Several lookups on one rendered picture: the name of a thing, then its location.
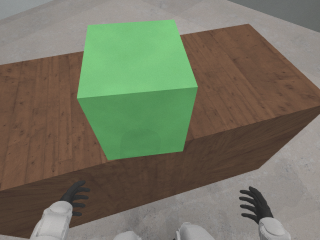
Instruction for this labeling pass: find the robot left hand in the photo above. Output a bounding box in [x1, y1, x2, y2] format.
[59, 180, 90, 216]

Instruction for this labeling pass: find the robot right forearm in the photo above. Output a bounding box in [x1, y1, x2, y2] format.
[258, 217, 291, 240]

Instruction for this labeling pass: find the robot left forearm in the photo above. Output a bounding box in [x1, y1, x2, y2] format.
[29, 201, 73, 240]

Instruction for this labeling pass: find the carton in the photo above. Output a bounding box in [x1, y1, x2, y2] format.
[77, 19, 198, 160]

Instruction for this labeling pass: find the robot right hand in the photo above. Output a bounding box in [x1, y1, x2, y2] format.
[239, 186, 274, 224]

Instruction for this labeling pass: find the pedestal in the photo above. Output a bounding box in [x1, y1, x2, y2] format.
[0, 23, 320, 239]

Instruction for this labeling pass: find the right robot thigh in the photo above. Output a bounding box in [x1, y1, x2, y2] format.
[175, 224, 215, 240]

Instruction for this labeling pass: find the right robot shin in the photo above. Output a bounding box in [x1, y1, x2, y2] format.
[180, 222, 190, 228]

